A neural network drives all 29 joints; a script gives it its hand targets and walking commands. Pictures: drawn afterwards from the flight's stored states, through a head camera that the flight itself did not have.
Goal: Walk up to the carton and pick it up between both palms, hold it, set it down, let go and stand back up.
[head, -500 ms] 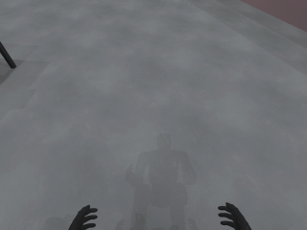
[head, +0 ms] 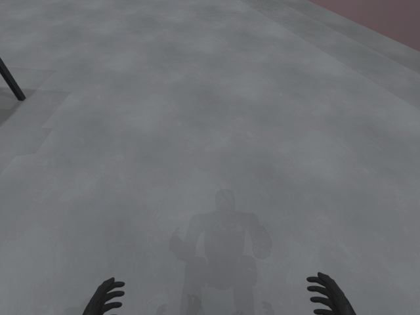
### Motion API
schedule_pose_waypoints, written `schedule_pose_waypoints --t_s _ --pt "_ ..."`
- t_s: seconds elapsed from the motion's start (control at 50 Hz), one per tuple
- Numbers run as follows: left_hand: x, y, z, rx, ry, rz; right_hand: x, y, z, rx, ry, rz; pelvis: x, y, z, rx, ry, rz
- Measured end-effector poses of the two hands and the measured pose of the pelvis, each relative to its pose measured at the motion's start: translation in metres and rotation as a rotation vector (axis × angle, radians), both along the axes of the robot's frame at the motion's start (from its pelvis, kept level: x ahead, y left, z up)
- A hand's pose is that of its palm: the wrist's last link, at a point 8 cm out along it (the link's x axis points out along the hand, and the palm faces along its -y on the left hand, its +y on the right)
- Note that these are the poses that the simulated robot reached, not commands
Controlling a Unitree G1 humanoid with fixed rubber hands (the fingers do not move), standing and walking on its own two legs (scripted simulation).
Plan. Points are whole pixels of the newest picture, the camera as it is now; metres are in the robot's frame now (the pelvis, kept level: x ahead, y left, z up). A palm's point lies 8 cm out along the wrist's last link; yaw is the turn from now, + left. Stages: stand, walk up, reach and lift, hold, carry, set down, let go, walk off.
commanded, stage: stand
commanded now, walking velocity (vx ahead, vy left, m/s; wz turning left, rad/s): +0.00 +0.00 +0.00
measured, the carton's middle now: out of the picture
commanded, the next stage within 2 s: walk up in 0.76 s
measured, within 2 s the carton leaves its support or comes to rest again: neither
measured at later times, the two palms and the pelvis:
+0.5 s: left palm out of the picture +0.13 +0.24 -0.08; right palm out of the picture +0.13 -0.24 -0.08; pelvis +0.00 +0.00 +0.00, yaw +0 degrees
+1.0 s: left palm out of the picture +0.13 +0.25 -0.09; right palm out of the picture +0.14 -0.23 -0.08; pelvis +0.01 +0.01 +0.00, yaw +1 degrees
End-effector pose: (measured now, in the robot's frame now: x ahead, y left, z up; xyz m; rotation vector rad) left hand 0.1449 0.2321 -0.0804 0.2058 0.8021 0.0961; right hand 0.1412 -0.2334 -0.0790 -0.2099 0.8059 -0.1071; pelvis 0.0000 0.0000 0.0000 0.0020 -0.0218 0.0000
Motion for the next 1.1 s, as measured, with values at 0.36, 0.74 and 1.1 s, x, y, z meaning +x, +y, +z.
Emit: schedule_pose_waypoints --t_s 0.36,0.74,1.1 --pt "-0.011 0.004 -0.005 -0.003 0.032 0.010 -0.012 -0.003 -0.003 -0.005 0.036 -0.013 -0.002 0.001 0.002 -0.002 -0.006 0.002" --pt "-0.010 0.010 -0.004 0.001 0.034 0.023 -0.007 -0.003 0.000 -0.010 0.030 -0.020 0.003 0.003 0.003 -0.003 -0.013 0.004" --pt "-0.035 0.055 -0.007 0.086 0.028 0.131 0.010 0.006 0.001 -0.070 0.125 0.143 0.014 0.018 0.001 -0.044 -0.007 0.154"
